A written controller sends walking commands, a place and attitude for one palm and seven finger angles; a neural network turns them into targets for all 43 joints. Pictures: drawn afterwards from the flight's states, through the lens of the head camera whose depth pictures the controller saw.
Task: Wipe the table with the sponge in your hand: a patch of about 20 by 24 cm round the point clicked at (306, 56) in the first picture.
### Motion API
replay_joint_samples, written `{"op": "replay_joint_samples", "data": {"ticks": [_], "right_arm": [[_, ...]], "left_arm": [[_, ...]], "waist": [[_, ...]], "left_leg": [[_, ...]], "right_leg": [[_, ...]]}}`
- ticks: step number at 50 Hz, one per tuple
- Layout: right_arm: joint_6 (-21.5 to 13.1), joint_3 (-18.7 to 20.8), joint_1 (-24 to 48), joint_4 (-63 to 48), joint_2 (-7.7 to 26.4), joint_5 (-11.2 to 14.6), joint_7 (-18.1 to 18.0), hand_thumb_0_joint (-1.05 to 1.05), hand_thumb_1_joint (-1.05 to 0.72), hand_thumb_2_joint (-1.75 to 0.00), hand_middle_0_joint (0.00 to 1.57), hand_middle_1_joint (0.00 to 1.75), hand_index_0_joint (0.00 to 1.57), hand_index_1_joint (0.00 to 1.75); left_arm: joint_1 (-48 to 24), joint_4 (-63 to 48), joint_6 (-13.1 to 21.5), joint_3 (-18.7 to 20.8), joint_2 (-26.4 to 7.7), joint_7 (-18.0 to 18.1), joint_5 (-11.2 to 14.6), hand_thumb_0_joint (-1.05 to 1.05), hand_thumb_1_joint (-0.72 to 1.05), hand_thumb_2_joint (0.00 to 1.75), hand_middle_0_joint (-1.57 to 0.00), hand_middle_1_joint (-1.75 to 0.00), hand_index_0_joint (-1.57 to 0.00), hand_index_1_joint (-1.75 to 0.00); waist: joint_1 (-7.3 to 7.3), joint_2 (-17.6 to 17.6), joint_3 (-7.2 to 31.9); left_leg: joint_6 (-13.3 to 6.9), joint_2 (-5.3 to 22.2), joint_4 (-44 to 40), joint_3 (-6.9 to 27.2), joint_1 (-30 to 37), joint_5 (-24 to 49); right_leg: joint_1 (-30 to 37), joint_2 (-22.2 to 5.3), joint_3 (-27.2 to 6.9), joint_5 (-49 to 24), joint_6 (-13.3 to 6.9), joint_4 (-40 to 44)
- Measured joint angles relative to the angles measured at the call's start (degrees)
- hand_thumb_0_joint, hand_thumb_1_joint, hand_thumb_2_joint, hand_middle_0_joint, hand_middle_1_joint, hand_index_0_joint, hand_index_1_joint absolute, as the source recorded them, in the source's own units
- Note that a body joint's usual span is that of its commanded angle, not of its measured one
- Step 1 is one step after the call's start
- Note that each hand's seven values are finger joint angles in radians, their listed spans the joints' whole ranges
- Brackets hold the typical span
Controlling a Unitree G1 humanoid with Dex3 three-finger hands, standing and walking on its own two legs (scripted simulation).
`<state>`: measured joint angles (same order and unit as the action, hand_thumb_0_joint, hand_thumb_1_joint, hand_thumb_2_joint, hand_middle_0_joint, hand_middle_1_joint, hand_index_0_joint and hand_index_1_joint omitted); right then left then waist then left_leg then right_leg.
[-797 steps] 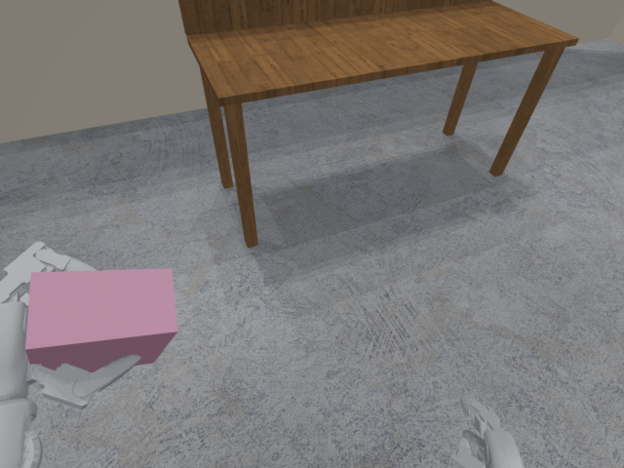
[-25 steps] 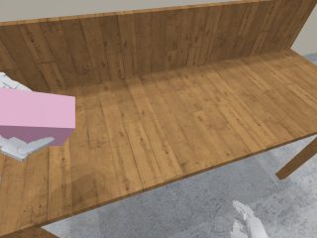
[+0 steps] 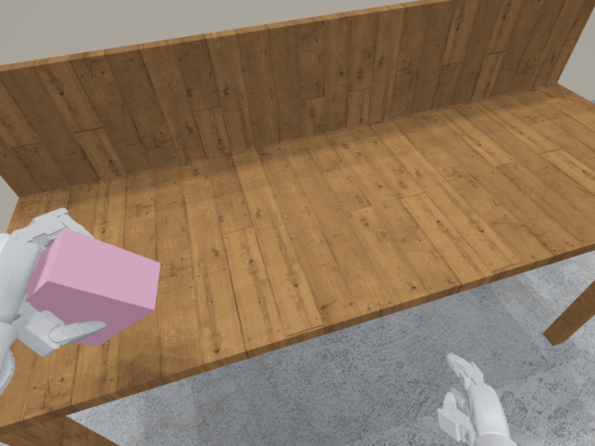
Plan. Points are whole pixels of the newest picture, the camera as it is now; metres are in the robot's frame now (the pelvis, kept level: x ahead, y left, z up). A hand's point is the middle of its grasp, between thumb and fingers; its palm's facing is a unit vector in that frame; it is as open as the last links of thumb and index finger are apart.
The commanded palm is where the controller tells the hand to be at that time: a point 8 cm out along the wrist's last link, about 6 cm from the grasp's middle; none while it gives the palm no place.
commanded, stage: turn the palm down, sponge in hand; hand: left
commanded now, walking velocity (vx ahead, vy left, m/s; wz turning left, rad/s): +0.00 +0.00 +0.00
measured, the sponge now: (97, 297) +0.24 +0.27 +0.12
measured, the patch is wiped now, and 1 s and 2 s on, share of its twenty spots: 0.00 0.00 0.00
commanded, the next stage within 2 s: move the sponge above the wiping area in 1.56 s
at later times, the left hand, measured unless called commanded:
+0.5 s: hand (70, 288) +0.23 +0.29 +0.14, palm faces +0.20 -0.37 -0.91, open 10.5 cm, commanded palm +0.20 +0.31 +0.20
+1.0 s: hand (38, 284) +0.24 +0.33 +0.14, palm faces +0.13 -0.15 -0.98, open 10.5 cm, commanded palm +0.20 +0.32 +0.20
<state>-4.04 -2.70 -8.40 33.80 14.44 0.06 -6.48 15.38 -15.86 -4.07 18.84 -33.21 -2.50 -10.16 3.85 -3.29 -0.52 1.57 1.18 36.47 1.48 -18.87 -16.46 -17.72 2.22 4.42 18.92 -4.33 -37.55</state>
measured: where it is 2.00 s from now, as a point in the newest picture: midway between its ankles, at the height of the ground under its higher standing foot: outside the picture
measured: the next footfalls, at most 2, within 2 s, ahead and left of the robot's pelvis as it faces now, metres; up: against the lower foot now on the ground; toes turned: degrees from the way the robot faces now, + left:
none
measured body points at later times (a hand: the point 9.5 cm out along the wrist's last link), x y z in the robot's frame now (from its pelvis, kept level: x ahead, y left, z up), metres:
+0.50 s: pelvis +0.01 +0.01 +0.00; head +0.01 -0.02 +0.45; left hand +0.22 +0.30 +0.19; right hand +0.22 -0.22 -0.08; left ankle +0.03 +0.15 -0.72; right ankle +0.02 -0.07 -0.72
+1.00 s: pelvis +0.01 +0.04 +0.02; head +0.00 +0.01 +0.47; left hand +0.23 +0.33 +0.20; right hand +0.26 -0.15 -0.05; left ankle +0.03 +0.15 -0.72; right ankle +0.02 -0.07 -0.72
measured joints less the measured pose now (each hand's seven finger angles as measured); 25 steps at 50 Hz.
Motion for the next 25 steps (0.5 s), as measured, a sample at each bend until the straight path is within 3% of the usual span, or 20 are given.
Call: {"op": "replay_joint_samples", "data": {"ticks": [5, 10, 15, 25], "right_arm": [[0.1, 1.13, -1.41, -0.49, 0.1, 0.02, 0.15, 0.02, -0.9, -0.9, 0.2, 0.3, 0.2, 0.3], [1.42, 2.17, -3.01, -0.51, 1.27, 0.72, 0.16, 0.02, -0.9, -0.9, 0.2, 0.3, 0.2, 0.3], [2.4, 2.76, -3.37, -0.39, 2.4, 1.37, -0.76, 0.02, -0.91, -0.9, 0.2, 0.3, 0.2, 0.3], [2.2, 1.82, -0.74, -0.64, 0.86, 1.55, -1.31, 0.02, -0.91, -0.9, 0.2, 0.3, 0.2, 0.3]], "left_arm": [[3.76, -3.96, 3.07, 0.42, -1.34, 0.39, -0.75, -0.01, -0.53, 1.02, -0.67, -1.37, -0.69, -1.36], [6.25, -5.86, 1.46, 1.45, -2.39, 2.81, -2.39, -0.01, -0.53, 1.02, -0.67, -1.36, -0.69, -1.36], [6.42, -4.56, -2.03, 0.54, -2.71, 3.26, -5.87, -0.01, -0.53, 1.02, -0.67, -1.36, -0.69, -1.36], [5.48, -6.74, -4.18, -6.04, -1.44, 5.7, -14.54, -0.01, -0.53, 1.02, -0.67, -1.36, -0.69, -1.36]], "waist": [[-0.23, 0.21, 0.42], [0.02, 0.2, 1.17], [0.27, -0.31, 1.31], [0.57, -0.7, 1.86]], "left_leg": [[0.4, 0.57, 0.5, -0.54, -0.45, -0.81], [0.43, 0.59, 1.43, -0.73, -1.14, -1.7], [0.17, 0.33, 2.15, -0.69, -1.7, -2.13], [-0.49, -0.18, 1.35, -1.39, -0.61, -1.88]], "right_leg": [[-0.82, 0.55, -0.55, 0.7, -0.4, -0.74], [-1.65, 0.56, -0.74, 1.65, -0.39, -1.85], [-2.06, 0.3, -0.71, 2.04, -0.12, -2.38], [-0.77, -0.22, -1.44, 1.19, 0.96, -0.88]]}}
